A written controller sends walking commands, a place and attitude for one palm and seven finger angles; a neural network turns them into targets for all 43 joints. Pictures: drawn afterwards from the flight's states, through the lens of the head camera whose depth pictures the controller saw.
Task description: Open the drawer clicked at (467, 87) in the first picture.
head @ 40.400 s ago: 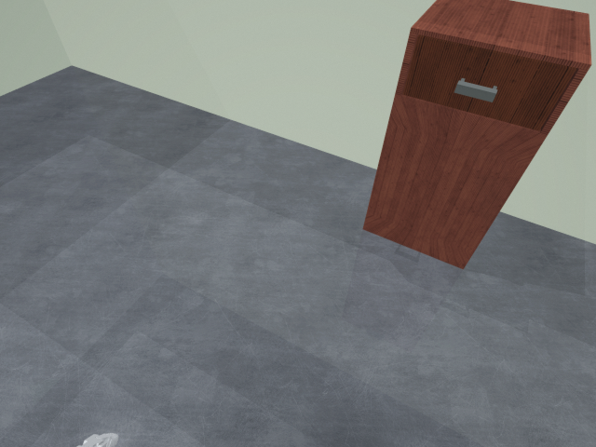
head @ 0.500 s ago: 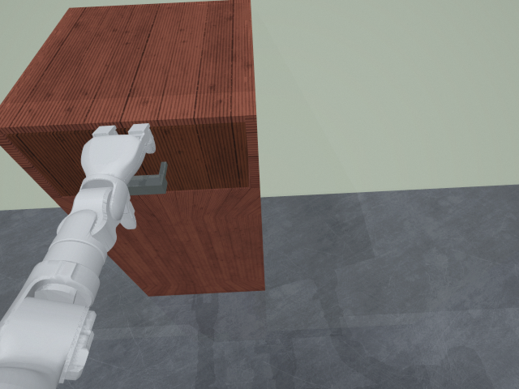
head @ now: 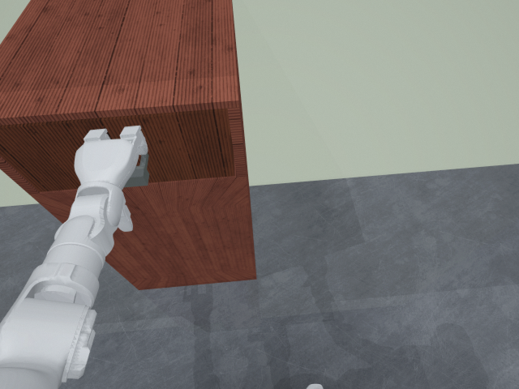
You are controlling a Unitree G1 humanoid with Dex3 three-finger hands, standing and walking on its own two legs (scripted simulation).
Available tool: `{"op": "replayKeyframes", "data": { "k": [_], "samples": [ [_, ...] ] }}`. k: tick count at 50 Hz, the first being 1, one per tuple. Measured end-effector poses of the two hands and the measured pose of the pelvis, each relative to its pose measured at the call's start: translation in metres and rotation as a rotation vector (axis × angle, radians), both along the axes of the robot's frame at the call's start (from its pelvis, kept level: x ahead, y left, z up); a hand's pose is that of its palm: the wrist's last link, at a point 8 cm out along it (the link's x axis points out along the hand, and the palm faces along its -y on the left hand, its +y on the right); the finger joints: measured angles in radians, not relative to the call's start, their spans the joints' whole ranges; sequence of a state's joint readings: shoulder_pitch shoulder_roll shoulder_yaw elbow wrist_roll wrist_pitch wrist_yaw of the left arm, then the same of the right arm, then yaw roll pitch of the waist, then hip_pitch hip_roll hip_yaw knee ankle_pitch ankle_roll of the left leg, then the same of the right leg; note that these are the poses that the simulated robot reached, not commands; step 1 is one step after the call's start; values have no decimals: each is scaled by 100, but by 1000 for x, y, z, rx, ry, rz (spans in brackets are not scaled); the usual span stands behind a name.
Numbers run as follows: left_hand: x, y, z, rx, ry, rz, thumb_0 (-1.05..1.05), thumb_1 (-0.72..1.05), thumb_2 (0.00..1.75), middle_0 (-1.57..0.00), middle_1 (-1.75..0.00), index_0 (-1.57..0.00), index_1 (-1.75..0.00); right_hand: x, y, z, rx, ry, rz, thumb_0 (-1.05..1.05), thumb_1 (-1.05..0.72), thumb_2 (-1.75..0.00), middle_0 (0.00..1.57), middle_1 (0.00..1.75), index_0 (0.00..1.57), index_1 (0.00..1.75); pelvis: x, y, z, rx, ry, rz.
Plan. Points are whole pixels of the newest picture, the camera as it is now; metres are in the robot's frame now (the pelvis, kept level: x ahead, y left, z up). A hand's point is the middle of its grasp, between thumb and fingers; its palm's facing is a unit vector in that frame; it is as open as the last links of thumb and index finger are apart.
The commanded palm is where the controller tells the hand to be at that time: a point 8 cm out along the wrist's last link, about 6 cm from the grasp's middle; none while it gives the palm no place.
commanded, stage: lower the fingers behind the handle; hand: left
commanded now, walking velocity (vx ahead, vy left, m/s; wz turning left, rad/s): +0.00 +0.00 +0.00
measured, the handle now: (118, 168) +0.48 +0.27 +0.02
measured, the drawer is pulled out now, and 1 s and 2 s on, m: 0.00 0.00 0.01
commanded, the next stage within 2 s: close the thumb around the handle in 0.86 s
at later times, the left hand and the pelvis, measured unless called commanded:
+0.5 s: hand (116, 189) +0.44 +0.26 +0.02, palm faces -0.04 +0.04 -1.00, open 13.8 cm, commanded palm +0.42 +0.26 +0.05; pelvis -0.02 +0.00 -0.01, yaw +0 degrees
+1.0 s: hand (120, 195) +0.44 +0.26 +0.00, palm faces -0.04 +0.00 -1.00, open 13.7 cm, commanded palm +0.43 +0.26 +0.05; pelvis -0.02 +0.01 -0.02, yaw +0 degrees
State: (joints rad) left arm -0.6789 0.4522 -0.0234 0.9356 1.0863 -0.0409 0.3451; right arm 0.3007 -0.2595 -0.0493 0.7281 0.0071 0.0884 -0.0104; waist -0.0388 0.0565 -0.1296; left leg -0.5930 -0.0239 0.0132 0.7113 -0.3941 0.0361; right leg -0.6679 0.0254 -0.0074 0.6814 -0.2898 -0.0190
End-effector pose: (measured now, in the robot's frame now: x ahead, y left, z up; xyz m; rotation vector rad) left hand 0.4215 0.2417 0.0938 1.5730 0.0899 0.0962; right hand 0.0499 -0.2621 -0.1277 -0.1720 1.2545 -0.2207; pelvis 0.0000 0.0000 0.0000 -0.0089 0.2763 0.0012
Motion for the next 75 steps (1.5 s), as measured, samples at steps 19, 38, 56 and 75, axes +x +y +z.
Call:
{"op": "replayKeyframes", "data": {
  "k": [19, 38, 56, 75],
  "samples": [
    [-7, 10, -12, 8, 11, -2, 0, -49, 30, -32, -120, -28, -127, -20, -17, 0, -55, 3, 7, 1, -90, -90, 20, 30, 20, 30, -17, -6, -10, 0, 36, 5],
    [-1, 18, -31, 2, 79, 6, 0, -49, 30, -30, -123, -30, -123, -48, -2, -10, -53, 41, -8, 1, -90, -90, 20, 30, 20, 30, -29, 1, -20, -8, 67, 6],
    [0, 19, -43, -7, 33, -1, 0, -38, 35, -34, -123, -35, -124, -39, 11, -12, -31, 78, 1, 1, -90, -90, 20, 30, 20, 30, -15, 12, -19, -22, 74, 14],
    [0, 19, -40, -16, 62, 6, 0, 53, 74, -39, -131, -37, -130, -3, 7, -6, -32, 8, 15, 1, -90, -90, 20, 30, 20, 30, -4, 8, -14, -18, 56, 9]
  ]
}}
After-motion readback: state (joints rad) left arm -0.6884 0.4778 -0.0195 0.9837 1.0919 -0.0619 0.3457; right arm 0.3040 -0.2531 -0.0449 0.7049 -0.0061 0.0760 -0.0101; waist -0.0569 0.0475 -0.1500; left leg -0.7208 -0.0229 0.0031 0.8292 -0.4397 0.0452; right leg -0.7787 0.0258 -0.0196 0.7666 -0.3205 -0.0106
